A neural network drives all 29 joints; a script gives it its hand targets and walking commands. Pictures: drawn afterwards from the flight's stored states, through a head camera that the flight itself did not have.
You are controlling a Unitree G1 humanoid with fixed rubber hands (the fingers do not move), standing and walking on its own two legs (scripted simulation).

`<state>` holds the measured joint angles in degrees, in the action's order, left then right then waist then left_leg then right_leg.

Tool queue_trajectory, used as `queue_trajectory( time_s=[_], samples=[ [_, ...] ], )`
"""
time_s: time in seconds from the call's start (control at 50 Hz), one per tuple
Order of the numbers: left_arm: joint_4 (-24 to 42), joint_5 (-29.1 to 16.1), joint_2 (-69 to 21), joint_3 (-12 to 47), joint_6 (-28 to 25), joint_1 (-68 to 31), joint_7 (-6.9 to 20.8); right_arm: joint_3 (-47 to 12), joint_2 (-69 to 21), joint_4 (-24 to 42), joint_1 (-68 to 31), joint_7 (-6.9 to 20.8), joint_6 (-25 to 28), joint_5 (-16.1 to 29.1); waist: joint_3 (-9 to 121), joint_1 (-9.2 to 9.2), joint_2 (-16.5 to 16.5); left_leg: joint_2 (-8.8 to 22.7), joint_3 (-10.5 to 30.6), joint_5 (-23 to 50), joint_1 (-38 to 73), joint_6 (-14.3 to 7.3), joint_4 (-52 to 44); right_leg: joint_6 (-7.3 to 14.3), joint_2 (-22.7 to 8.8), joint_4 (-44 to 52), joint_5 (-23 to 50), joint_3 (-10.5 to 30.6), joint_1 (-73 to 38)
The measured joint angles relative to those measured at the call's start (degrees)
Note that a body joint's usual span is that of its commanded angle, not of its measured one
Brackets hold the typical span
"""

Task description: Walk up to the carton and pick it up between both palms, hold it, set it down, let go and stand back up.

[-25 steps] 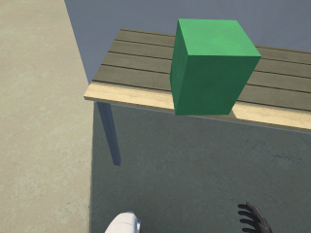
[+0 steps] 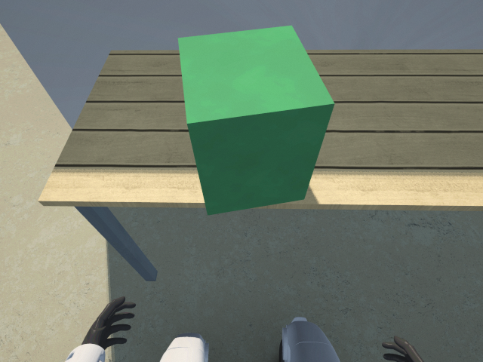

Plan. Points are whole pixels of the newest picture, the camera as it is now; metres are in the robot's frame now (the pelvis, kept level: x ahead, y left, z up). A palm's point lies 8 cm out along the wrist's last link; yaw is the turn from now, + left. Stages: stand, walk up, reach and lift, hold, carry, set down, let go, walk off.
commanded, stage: walk up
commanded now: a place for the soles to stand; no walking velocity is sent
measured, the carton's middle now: (247, 126) +0.49 +0.00 +0.07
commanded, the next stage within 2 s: none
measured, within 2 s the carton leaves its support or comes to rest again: neither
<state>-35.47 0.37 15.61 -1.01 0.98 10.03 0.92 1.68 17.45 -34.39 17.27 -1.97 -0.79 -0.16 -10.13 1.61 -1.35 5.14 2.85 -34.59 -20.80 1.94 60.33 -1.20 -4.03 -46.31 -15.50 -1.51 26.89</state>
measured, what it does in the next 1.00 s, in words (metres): steps on the spot: left foot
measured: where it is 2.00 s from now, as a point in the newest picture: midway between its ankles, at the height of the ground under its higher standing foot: outside the picture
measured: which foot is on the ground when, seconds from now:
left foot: up 0.00-0.14, down 0.16-0.86, up 0.88-1.00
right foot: down 0.00-1.00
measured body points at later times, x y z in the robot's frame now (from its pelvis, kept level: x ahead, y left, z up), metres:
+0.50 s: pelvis +0.00 -0.01 +0.02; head +0.00 +0.00 +0.47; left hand +0.12 +0.27 -0.08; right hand +0.18 -0.27 -0.06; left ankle +0.00 +0.12 -0.70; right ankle +0.10 -0.14 -0.70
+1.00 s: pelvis +0.06 -0.03 +0.02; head +0.05 -0.05 +0.47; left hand +0.09 +0.25 -0.08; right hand +0.15 -0.30 -0.10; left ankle +0.05 +0.09 -0.65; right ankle +0.08 -0.13 -0.70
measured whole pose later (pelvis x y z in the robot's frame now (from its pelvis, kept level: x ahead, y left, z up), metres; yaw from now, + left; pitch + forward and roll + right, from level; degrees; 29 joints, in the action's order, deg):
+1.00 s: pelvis +0.06 -0.03 +0.02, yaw +4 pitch -3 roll +0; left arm -37.0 3.1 14.7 -2.1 -1.4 25.8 -0.9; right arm 3.3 17.6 -39.9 21.1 1.2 -1.7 -2.5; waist -1.7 -1.5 -3.3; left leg 1.3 -0.3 -28.5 -24.4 0.7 59.2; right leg 2.3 -0.8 -38.9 -19.5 -5.3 16.4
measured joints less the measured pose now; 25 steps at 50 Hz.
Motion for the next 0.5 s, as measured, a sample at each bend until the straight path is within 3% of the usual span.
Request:
queue_trajectory(
  time_s=[0.06, 0.14, 0.2, 0.28, 0.32, 0.5],
  samples=[
    [0.25, -0.38, -0.64, 0.35, 1.17, -0.74, -0.81, 0.01, 0.47, 0.2, -2.49, -0.38, -1.06, 0.2, 0.46, -1.75, -1.56, -1.97, -0.5, -2.29, -2.21, -0.24, 3.13, 0.41, -0.09, 0.14, -0.11, -0.52, 0.12],
    [1.27, 0.04, 0.54, 0.28, 1.49, -1.54, -1.26, 0.04, 0.44, 0.72, -5.18, -0.4, -0.72, -0.06, 0.56, -2.85, -1.68, -3.26, -2.9, 2.18, -1.09, -0.24, -6.06, 0.23, -0.38, -0.14, 0.2, -1.34, 1.48],
    [0.81, -0.26, 2.53, -0.39, 1.69, -1.88, -1.09, -0.15, -1.17, 0.09, -6.77, 0.37, 0.0, -0.48, -0.88, -3.25, 2.59, -5.58, -5.17, 10.09, 1.52, -1.78, -12.56, -0.41, -2.3, -1.33, 0.07, 0.53, 1.93],
    [-0.27, -1.12, 2.37, -0.58, 2.08, -0.08, -0.78, -0.29, -1.18, -0.53, -6.01, 1.68, -0.39, 0.19, 1.91, -2.33, 2.71, -4.53, -3.27, 10.33, 1.06, -2.03, -13.95, 0.8, 0.33, 2.31, -1.08, 0.27, 0.47],
    [-0.53, -1.28, 2.78, -0.43, 1.2, 0.73, -0.38, -0.43, -1.15, -0.74, -6.18, 1.99, -0.53, 0.13, 2.65, -2.53, 3.56, -4.49, -3.04, 10.74, 1.74, -1.58, -14.89, 0.49, 0.45, 4.7, 3.97, 0.2, -0.69],
    [-0.97, -0.74, 2.39, -0.4, 0.22, 2.53, 0.23, -0.13, -0.69, -0.41, -6.84, 3.3, -0.61, 0.83, 6.59, -2.99, 2.85, -4.34, -2.32, 12.79, 3.79, -1.12, -18.94, 0.33, 0.55, 8.27, 3.94, -0.7, -3.02]
  ],
)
